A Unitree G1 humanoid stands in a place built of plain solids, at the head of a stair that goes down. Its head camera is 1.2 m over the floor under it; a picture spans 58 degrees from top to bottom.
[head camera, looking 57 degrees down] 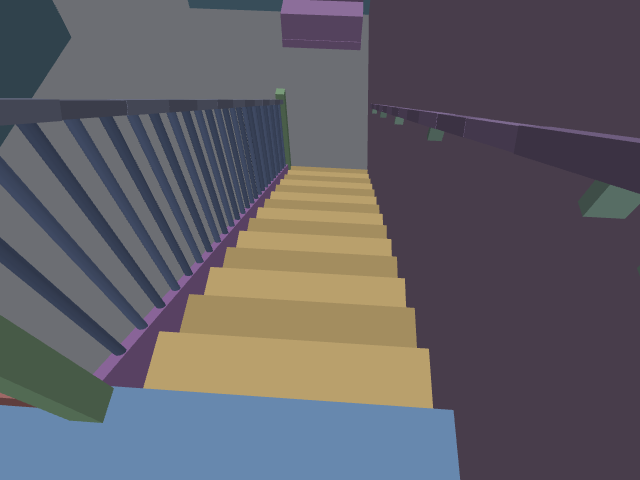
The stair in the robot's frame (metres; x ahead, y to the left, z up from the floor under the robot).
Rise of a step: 0.18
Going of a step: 0.23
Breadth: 0.90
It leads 4 degrees to the right of straight ahead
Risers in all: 15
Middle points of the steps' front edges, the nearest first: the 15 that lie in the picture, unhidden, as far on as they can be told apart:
0.27 0.10 0.00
0.50 0.09 -0.18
0.73 0.08 -0.37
0.96 0.06 -0.55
1.19 0.05 -0.74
1.41 0.03 -0.92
1.64 0.01 -1.11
1.87 0.00 -1.29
2.10 -0.02 -1.48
2.33 -0.03 -1.66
2.56 -0.05 -1.85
2.78 -0.06 -2.03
3.01 -0.08 -2.22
3.24 -0.09 -2.40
3.47 -0.11 -2.59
